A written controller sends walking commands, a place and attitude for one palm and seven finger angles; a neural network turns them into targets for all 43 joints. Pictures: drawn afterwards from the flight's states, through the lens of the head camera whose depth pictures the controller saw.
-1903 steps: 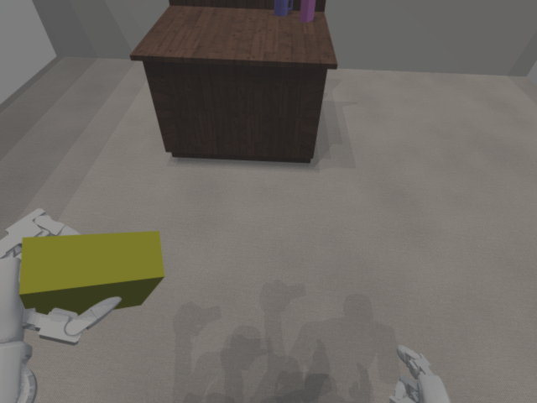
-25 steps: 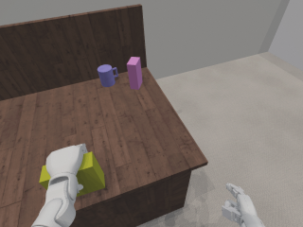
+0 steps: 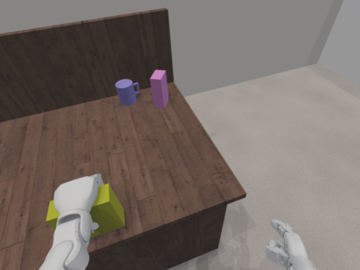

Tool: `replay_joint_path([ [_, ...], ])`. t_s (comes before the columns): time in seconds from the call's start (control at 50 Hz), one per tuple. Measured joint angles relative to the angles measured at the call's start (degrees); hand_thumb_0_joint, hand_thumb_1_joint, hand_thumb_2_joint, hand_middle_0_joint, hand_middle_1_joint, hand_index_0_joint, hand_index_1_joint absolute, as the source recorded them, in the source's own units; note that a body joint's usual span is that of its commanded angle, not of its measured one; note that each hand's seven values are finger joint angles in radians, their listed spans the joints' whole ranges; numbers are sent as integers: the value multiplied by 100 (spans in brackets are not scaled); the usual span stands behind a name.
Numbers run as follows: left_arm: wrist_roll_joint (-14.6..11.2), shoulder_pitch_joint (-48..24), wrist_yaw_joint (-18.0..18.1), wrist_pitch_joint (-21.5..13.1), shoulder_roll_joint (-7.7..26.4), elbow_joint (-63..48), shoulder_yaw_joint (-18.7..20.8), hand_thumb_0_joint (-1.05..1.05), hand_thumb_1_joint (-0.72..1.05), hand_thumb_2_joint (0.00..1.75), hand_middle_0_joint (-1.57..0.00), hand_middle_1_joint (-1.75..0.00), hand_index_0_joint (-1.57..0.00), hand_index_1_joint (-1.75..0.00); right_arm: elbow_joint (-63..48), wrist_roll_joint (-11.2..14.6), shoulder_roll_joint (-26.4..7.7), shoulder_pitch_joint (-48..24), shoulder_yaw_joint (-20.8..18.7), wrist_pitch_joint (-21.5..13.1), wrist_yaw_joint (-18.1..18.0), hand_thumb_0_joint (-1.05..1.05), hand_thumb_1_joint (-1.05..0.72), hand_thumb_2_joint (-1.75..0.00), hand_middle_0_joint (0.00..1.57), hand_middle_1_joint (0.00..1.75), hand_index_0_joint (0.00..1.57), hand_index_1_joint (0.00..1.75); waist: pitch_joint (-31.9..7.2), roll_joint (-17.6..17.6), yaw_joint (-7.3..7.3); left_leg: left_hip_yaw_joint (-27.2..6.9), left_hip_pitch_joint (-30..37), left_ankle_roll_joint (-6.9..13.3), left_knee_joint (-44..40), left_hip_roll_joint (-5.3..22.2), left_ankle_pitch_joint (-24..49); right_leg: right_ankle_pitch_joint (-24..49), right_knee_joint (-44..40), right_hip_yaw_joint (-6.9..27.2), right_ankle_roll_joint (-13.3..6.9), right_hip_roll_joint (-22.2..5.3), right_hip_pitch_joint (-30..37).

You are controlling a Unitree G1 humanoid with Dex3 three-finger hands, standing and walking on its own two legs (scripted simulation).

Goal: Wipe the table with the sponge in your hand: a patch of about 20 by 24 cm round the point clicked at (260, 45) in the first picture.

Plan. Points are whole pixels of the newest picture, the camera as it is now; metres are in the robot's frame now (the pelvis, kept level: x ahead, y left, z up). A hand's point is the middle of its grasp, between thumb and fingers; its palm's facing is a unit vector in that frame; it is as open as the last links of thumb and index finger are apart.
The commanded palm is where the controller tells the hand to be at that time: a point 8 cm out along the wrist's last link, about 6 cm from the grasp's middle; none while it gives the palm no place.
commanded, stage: move the sponge above the wiping area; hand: left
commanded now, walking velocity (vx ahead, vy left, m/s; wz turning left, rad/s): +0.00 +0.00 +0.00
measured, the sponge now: (92, 218) +0.23 +0.27 -0.04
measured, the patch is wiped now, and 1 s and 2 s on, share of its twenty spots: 0.00 0.00 0.00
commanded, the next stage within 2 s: lower the sponge onto the table in 0.04 s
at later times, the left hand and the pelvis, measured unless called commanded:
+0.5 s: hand (85, 207) +0.23 +0.27 +0.01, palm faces -0.05 -0.11 -0.99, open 9.3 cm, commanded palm +0.21 +0.27 +0.07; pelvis +0.00 +0.00 +0.00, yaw +0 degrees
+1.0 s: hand (90, 213) +0.23 +0.26 -0.02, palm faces -0.09 -0.11 -0.99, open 9.3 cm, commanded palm +0.21 +0.26 +0.05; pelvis +0.00 +0.00 +0.00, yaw -1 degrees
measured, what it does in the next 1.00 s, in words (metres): stands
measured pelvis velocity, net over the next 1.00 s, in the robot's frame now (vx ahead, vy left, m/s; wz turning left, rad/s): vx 0.00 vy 0.00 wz -0.01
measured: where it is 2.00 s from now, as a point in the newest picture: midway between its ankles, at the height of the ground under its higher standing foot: outside the picture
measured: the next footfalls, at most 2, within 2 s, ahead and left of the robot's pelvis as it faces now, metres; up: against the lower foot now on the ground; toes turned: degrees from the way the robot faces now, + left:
none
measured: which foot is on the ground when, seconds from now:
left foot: down 0.00-1.00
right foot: down 0.00-1.00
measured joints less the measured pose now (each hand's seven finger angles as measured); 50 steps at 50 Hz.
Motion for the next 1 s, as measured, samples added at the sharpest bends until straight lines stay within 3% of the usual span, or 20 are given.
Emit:
replay_joint_path([
  [0.2, -34, -69, -80, 143, 66, 73, 95, 0, -44, 107, -80, -139, -81, -140, -49, 12, 37, -73, 57, 32, -3, 2, -91, -90, 20, 30, 20, 30, 1, 0, -12, -17, 32, -16, -44, 11, 21, 25, -58, -9, -17, 13, 41],
  [0.38, 20, 103, -51, -8, -38, -139, 22, 0, -44, 107, -80, -139, -81, -140, -31, -24, 9, -40, 20, 48, 34, 2, -91, -90, 20, 30, 20, 30, -27, 10, 22, 12, 22, -16, -30, 14, 3, 7, -21, 22, -16, 17, 11],
  [0.56, -40, 123, -20, 171, 63, -11, 139, 0, -44, 107, -80, -139, -81, -140, 4, 13, 6, -44, 28, 74, -1, 2, -91, -90, 20, 30, 20, 30, -14, -23, -10, 14, 39, -26, -27, 38, 7, 31, -47, 29, -27, 41, 39],
  [0.68, -18, -18, -85, -5, 55, 260, 99, 0, -44, 107, -80, -139, -81, -140, -6, 1, -18, -4, -6, 9, -44, 2, -91, -90, 20, 30, 20, 30, 11, -48, -17, -20, -63, -23, 37, 31, 10, 34, -7, -10, -26, 35, -44],
  [0.8, 107, -78, 128, -244, -37, 364, 103, 0, -44, 107, -80, -139, -81, -140, 25, -13, 16, 56, -55, -24, -17, 2, -91, -90, 20, 30, 20, 30, -40, -56, -22, 15, -182, -19, 113, 34, -18, 10, 85, 19, -19, 37, -178],
  [1.0, 60, 34, 304, 40, -191, 482, 61, 0, -44, 107, -80, -139, -81, -140, 38, 23, 47, 116, -43, 84, 49, 2, -91, -90, 20, 30, 20, 30, -121, -54, -68, 50, -236, -4, 154, 23, -44, -30, 171, 53, -3, 27, -259],
])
